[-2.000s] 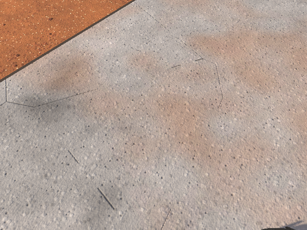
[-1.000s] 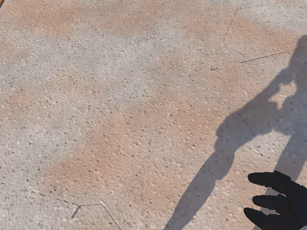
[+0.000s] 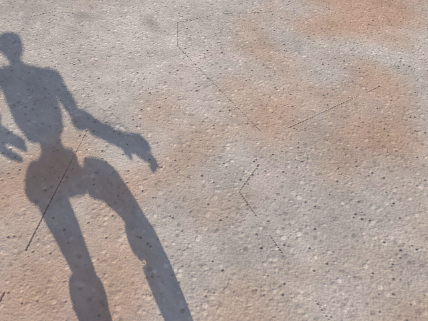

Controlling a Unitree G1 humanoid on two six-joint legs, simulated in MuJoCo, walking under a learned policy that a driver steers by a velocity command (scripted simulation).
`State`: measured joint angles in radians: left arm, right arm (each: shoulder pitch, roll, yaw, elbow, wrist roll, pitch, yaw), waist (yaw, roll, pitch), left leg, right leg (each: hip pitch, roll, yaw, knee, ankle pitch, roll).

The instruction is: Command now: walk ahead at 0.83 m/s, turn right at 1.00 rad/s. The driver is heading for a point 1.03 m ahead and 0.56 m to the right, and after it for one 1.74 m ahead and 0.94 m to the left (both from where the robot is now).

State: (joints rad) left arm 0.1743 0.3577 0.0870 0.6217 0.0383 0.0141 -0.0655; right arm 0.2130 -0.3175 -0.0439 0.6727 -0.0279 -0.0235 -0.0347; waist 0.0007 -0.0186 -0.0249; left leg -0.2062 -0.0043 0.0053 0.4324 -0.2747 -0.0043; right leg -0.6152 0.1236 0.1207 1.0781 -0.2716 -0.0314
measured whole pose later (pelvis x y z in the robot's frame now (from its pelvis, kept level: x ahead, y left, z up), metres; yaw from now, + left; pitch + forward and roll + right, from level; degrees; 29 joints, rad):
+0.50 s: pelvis +0.33 -0.14 -0.02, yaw -27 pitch +1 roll -1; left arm 0.24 0.30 0.04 0.75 0.04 -0.02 -0.01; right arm 0.36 -0.25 -0.01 0.75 -0.03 -0.06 0.02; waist -0.07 0.00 0.06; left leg -0.42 0.15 -0.01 1.34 -0.32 0.00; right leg -0.29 0.16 -0.06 0.59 -0.32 -0.15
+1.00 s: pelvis +0.72 -0.32 +0.00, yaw -24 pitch +0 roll +1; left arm 0.08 0.28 -0.01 0.72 0.04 -0.06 0.01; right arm 0.37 -0.29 -0.04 0.86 -0.01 -0.05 0.02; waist -0.06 -0.01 0.11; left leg -0.30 -0.09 0.00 0.42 -0.12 0.08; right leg -0.57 0.01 0.08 1.16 -0.38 0.00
